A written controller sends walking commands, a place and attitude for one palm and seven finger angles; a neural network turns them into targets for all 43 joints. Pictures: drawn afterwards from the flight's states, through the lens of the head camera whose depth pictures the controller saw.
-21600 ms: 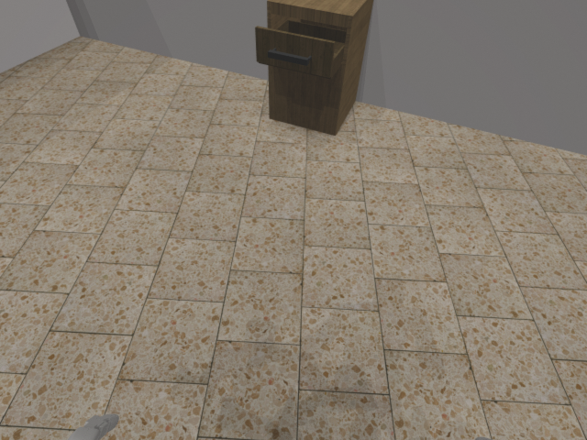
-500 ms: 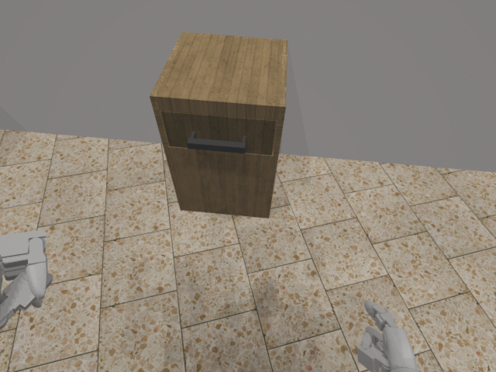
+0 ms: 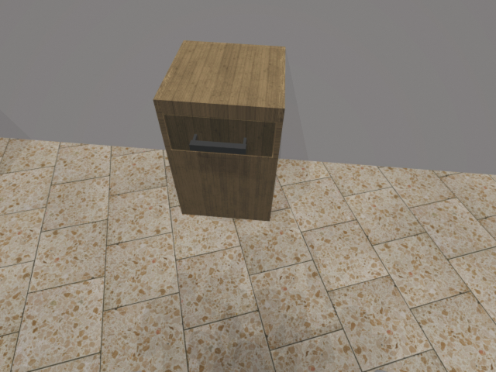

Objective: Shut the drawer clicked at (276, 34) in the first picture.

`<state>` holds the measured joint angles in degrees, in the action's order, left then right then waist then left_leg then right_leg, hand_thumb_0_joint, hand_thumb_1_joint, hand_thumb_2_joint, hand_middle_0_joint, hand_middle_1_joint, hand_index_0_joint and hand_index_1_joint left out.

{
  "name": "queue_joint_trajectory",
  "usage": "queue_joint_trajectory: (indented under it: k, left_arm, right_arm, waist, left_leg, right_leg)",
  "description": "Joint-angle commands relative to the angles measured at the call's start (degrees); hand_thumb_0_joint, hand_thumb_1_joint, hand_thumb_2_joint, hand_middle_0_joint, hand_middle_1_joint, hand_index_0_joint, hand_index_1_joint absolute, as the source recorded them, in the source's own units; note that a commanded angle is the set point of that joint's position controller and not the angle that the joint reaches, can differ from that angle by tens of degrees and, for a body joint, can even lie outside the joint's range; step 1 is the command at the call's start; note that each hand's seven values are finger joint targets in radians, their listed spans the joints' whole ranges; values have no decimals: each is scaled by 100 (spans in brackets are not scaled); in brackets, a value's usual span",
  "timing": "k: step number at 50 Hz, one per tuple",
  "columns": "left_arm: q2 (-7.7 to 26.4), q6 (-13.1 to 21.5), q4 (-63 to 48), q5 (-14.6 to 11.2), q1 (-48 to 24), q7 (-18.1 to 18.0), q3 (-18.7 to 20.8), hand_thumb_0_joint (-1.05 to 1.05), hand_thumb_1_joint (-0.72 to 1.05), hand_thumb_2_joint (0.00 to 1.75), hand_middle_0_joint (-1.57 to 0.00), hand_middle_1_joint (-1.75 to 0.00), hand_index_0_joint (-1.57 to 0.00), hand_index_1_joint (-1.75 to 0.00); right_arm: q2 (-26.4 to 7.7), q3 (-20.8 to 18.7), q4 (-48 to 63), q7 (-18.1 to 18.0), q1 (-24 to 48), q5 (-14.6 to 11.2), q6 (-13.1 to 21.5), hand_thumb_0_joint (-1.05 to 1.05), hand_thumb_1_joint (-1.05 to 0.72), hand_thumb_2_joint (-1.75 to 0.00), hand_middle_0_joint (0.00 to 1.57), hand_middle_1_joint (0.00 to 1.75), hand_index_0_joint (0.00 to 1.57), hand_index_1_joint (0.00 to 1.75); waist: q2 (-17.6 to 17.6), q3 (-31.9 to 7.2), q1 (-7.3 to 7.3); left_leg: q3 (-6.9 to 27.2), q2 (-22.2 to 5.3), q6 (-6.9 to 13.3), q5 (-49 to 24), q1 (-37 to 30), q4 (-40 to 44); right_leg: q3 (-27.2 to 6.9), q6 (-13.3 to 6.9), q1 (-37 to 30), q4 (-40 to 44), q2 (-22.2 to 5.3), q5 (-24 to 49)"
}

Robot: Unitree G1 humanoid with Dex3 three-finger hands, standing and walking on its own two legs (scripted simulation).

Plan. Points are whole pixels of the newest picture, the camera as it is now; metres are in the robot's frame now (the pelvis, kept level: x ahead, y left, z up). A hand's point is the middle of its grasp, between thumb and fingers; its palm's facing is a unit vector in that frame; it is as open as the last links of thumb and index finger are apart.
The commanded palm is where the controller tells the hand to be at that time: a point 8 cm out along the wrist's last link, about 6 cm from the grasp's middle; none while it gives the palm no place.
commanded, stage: let the arm hang, fingers relaxed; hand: left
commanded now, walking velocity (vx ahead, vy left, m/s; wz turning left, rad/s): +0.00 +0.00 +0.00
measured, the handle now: (219, 142) +0.87 +0.13 -0.24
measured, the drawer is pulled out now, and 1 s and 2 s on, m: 0.00 0.00 0.00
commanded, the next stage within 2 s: look to check the result in 0.84 s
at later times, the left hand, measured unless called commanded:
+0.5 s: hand out of the picture -0.02 +0.18 -0.16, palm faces +0.02 -0.97 -0.23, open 6.9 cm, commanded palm none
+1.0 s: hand out of the picture +0.00 +0.15 -0.16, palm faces +0.03 -0.98 -0.19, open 7.4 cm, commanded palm none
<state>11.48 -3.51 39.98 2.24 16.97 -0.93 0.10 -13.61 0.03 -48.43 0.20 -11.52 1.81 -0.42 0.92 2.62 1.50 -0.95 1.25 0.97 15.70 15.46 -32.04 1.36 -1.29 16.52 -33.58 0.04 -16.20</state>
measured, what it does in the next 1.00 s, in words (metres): stands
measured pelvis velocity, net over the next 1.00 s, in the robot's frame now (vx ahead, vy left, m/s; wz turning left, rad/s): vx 0.01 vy -0.02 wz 0.00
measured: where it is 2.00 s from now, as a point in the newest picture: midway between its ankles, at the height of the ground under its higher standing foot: outside the picture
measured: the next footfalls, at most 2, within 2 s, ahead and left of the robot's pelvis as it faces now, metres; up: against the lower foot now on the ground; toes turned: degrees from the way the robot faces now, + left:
none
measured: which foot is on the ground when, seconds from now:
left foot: down 0.00-1.00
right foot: down 0.00-1.00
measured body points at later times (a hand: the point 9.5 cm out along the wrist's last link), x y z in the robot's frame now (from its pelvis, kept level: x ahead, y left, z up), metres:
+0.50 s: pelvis -0.01 +0.00 +0.01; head +0.01 -0.01 +0.46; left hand -0.02 +0.23 -0.14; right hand -0.03 -0.21 -0.16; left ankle +0.02 +0.11 -0.73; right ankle +0.02 -0.10 -0.73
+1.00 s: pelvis +0.01 -0.02 +0.01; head +0.03 -0.03 +0.46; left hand +0.00 +0.20 -0.15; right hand -0.02 -0.22 -0.15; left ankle +0.02 +0.11 -0.73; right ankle +0.02 -0.10 -0.73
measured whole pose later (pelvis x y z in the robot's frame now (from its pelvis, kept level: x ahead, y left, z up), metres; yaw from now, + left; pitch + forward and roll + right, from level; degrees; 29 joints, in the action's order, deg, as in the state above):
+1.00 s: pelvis +0.01 -0.02 +0.01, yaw +0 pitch -1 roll +0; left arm 6.9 0.3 65.7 0.9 15.4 -2.1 0.8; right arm -7.2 -0.5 -64.5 -2.5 -18.2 1.2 0.0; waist -1.1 3.7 0.5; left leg -0.4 -0.5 -0.5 12.2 9.9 -23.4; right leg 1.8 -2.8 10.7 -24.1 1.9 -12.2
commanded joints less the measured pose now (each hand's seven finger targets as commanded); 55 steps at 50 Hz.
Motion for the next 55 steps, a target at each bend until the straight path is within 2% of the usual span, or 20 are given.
queue_joint_trajectory:
  k: [1, 3, 4, 7, 10, 12, 17, 22, 25, 29, 38, 40, 42, 50, 55]
  left_arm:
    - [863, 317, 250, -101, -34, -24, 226, 0, 90, 90, -84, -99, -84, -99]
    - [750, 336, 695, -128, 92, -33, 235, 0, 90, 90, -76, -91, -76, -91]
    - [775, 341, 871, -128, 96, -23, 220, 0, 90, 90, -72, -86, -72, -86]
    - [746, 372, 1289, -134, 51, -11, 196, 0, 90, 90, -60, -73, -60, -73]
    - [674, 371, 1589, -138, 33, -20, 180, 0, 90, 90, -48, -60, -48, -60]
    - [597, 378, 1774, -144, 81, -24, 170, 0, 90, 90, -40, -52, -40, -52]
    - [446, 402, 2104, -158, 215, -61, 145, 0, 90, 90, -20, -30, -20, -30]
    - [305, 404, 2293, -157, 290, -92, 129, 0, 90, 90, -20, -30, -20, -30]
    - [267, 404, 2337, -148, 308, -111, 130, 0, 90, 90, -20, -30, -20, -30]
    - [186, 406, 2355, -147, 287, -115, 145, 0, 90, 90, -20, -30, -20, -30]
    - [144, 449, 2365, -158, 220, -121, 169, 0, 90, 90, -20, -30, -20, -30]
    - [160, 457, 2364, -153, 216, -128, 178, 0, 90, 90, -20, -30, -20, -30]
    - [132, 466, 2380, -160, 222, -127, 176, 0, 90, 90, -20, -30, -20, -30]
    - [151, 474, 2425, -160, 230, -141, 179, 0, 90, 90, -20, -30, -20, -30]
    - [171, 485, 2435, -164, 232, -145, 182, 0, 90, 90, -20, -30, -20, -30]
  right_arm:
    - [-510, -94, 103, -73, 38, -28, 56, 0, -90, -90, 20, 30, 20, 30]
    - [-394, -106, -107, -102, -128, -17, 15, 0, -90, -90, 20, 30, 20, 30]
    - [-377, -110, -189, -108, -190, -25, -3, 0, -90, -90, 20, 30, 20, 30]
    - [-327, -142, -446, -132, -501, -43, -27, 0, -90, -90, 20, 30, 20, 30]
    - [-302, -172, -665, -151, -768, -48, -45, 0, -90, -90, 20, 30, 20, 30]
    - [-254, -160, -810, -169, -919, -51, -21, 0, -90, -90, 20, 30, 20, 30]
    - [-111, -136, -1087, -203, -1136, -66, 23, 0, -90, -90, 20, 30, 20, 30]
    - [41, -108, -1266, -229, -1170, -74, 49, 0, -90, -90, 20, 30, 20, 30]
    - [87, -114, -1321, -232, -1202, -76, 37, 0, -90, -90, 20, 30, 20, 30]
    - [204, -107, -1395, -239, -1217, -61, 43, 0, -90, -90, 20, 30, 20, 30]
    - [278, -117, -1450, -261, -1208, -65, 71, 0, -90, -90, 20, 30, 20, 30]
    - [233, -131, -1437, -267, -1241, -75, 79, 0, -90, -90, 20, 30, 20, 30]
    - [243, -130, -1463, -275, -1207, -73, 97, 0, -90, -90, 20, 30, 20, 30]
    - [214, -135, -1502, -288, -1166, -84, 79, 0, -90, -90, 20, 30, 20, 30]
    - [206, -137, -1511, -292, -1169, -86, 76, 0, -90, -90, 20, 30, 20, 30]
  waist:
    - [-882, -113, -195]
    - [-1269, -93, -208]
    - [-1317, -55, -204]
    - [-724, -111, -154]
    - [-372, 102, -111]
    - [-164, 75, -105]
    - [5, 87, -103]
    - [-119, 211, -127]
    - [-49, 338, -130]
    - [-156, 443, -124]
    - [-269, 288, -106]
    - [-150, 198, -111]
    - [-181, 122, -113]
    - [-193, 207, -107]
    - [-79, 174, -99]
  left_leg:
    - [760, -564, 160, -296, 196, 1101]
    - [736, -536, 140, 224, 282, 1238]
    - [718, -513, 130, 446, 319, 1275]
    - [689, -513, 117, 496, 117, 1226]
    - [737, -561, 144, 583, 61, 1302]
    - [731, -579, 163, 501, 26, 1335]
    - [678, -589, 179, 138, -144, 1344]
    - [634, -610, 165, -87, -169, 1410]
    - [615, -592, 152, -31, -119, 1406]
    - [572, -562, 137, 12, -82, 1427]
    - [486, -563, 103, -449, -308, 1302]
    - [497, -588, 103, -577, -345, 1270]
    - [484, -591, 100, -727, -439, 1268]
    - [434, -593, 67, -799, -540, 1226]
    - [408, -579, 55, -869, -589, 1190]
  right_leg:
    - [-652, -136, -450, 1024, -395, 131]
    - [-635, -178, -576, 1179, -375, 20]
    - [-645, -191, -593, 1260, -382, -50]
    - [-677, -209, -528, 1495, -439, -241]
    - [-651, -218, -286, 1579, -402, -457]
    - [-642, -208, -313, 1585, -417, -403]
    - [-621, -213, -296, 1550, -437, -152]
    - [-573, -190, -303, 1470, -438, 120]
    - [-592, -184, -237, 1494, -415, 34]
    - [-610, -183, -183, 1514, -426, 6]
    - [-633, -205, -293, 1549, -457, 316]
    - [-608, -199, -385, 1511, -437, 429]
    - [-606, -202, -437, 1508, -463, 568]
    - [-635, -213, -421, 1575, -461, 613]
    - [-637, -210, -495, 1609, -478, 740]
